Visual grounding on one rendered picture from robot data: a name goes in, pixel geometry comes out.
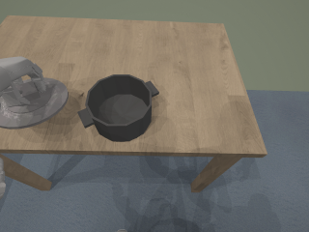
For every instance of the table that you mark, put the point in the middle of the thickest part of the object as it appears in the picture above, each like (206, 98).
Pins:
(202, 109)

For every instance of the lid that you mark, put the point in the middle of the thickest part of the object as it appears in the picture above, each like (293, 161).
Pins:
(51, 102)

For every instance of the left robot forearm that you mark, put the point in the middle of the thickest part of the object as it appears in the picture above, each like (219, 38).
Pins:
(5, 81)

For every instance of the pot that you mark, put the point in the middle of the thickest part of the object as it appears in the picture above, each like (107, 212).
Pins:
(120, 106)

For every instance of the knob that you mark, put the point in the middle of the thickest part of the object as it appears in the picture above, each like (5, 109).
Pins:
(29, 91)

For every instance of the robot left hand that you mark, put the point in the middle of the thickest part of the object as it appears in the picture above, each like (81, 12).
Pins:
(17, 67)

